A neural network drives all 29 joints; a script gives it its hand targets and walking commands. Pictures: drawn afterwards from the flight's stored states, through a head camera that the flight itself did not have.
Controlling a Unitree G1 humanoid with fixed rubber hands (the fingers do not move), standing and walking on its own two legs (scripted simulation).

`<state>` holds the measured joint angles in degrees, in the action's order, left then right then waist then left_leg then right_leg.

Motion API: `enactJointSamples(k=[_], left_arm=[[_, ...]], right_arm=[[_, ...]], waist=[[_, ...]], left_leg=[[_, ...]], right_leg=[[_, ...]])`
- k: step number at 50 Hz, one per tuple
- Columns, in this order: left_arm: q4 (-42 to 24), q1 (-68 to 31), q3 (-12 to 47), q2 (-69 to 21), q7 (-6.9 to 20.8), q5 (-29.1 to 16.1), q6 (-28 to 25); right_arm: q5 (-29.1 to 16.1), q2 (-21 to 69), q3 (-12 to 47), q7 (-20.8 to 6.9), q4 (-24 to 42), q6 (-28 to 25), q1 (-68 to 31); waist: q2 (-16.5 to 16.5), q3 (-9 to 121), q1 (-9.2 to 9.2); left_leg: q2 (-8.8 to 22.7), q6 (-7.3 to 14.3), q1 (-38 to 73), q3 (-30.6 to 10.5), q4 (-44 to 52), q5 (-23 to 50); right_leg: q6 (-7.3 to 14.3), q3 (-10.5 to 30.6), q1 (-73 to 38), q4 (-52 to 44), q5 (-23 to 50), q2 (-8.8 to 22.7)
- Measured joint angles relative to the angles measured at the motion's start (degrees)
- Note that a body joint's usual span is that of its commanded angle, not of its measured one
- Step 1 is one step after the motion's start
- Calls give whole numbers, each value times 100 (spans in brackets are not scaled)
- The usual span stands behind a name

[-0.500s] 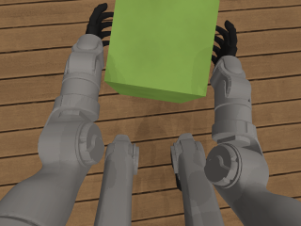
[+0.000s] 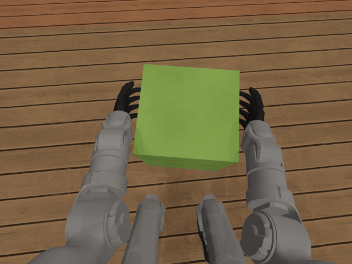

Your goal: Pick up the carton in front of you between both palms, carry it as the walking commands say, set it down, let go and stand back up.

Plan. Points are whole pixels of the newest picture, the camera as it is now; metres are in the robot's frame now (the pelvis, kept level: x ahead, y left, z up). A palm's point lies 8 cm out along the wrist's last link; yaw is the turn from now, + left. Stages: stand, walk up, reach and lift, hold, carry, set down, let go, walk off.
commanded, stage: reach and lift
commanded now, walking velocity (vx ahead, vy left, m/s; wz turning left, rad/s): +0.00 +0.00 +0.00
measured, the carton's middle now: (186, 126) +0.45 -0.01 -0.12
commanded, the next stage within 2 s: hold in 1.84 s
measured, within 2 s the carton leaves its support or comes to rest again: neither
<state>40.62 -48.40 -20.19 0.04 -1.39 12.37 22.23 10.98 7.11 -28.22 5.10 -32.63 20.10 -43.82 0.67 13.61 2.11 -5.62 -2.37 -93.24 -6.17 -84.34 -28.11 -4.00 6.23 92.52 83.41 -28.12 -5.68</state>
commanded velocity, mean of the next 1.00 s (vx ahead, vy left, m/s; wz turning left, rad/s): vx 0.00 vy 0.00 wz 0.00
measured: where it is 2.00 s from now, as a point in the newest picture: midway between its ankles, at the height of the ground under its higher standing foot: (178, 246)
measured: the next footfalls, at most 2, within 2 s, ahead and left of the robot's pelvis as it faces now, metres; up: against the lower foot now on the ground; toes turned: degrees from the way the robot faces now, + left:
none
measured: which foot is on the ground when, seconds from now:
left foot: down 0.00-1.00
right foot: down 0.00-1.00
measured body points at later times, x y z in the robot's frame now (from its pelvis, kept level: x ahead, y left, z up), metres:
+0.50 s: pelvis +0.05 -0.01 +0.13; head +0.13 +0.00 +0.58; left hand +0.40 +0.15 +0.10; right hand +0.40 -0.16 +0.11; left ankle +0.08 +0.13 -0.55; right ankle +0.08 -0.14 -0.55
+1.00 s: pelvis +0.06 -0.01 +0.19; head +0.02 -0.01 +0.64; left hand +0.36 +0.14 +0.20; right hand +0.37 -0.16 +0.21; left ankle +0.08 +0.13 -0.55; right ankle +0.08 -0.14 -0.55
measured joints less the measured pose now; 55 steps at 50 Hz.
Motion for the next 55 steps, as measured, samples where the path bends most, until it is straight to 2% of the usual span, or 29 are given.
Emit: enactJointSamples(k=[14,25,32,43,49,55], left_arm=[[-302,1288,46,-369,-28,3,-200],[-718,2317,224,-585,-35,-4,-111],[-1087,2889,390,-703,-55,-14,192],[-1785,3443,657,-850,-81,156,1067],[-1616,3186,434,-908,48,441,1336],[-1661,3014,325,-932,91,504,1358]], right_arm=[[96,169,300,-110,28,-186,1092],[156,275,640,-183,245,-91,1972],[197,273,925,-226,519,224,2481],[316,167,1294,-371,956,1088,2842],[612,231,1094,-459,783,1344,2597],[696,282,975,-491,845,1375,2426]], waist=[[3,-97,-69],[-6,-323,-102],[-30,-473,-145],[-43,-766,-190],[-56,-1003,-204],[-53,-1214,-194]], left_leg=[[64,48,2329,-64,1699,298],[150,78,4458,-145,3296,692],[217,104,5896,-181,4369,1003],[310,126,7884,-209,5704,1447],[326,125,8197,-206,5777,1507],[316,125,8165,-194,5707,1528]], right_leg=[[122,101,-2291,-1643,294,75],[217,149,-4403,-3211,681,161],[266,179,-5831,-4264,986,228],[315,203,-7796,-5551,1410,315],[320,194,-8116,-5641,1480,313],[307,187,-8083,-5569,1498,318]])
